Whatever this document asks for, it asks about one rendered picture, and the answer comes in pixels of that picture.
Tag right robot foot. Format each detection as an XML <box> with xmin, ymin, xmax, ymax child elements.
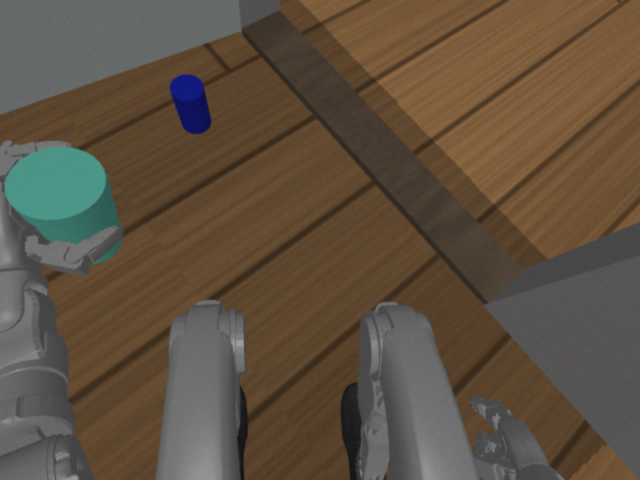
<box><xmin>341</xmin><ymin>382</ymin><xmax>386</xmax><ymax>480</ymax></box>

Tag left robot hand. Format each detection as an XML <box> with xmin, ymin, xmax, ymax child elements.
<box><xmin>0</xmin><ymin>140</ymin><xmax>124</xmax><ymax>277</ymax></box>

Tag right robot arm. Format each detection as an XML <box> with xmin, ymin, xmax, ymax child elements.
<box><xmin>515</xmin><ymin>464</ymin><xmax>564</xmax><ymax>480</ymax></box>

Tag left robot arm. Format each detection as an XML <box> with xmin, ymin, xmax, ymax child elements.
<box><xmin>0</xmin><ymin>268</ymin><xmax>95</xmax><ymax>480</ymax></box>

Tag right robot hand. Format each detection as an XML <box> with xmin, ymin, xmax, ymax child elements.
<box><xmin>469</xmin><ymin>396</ymin><xmax>550</xmax><ymax>480</ymax></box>

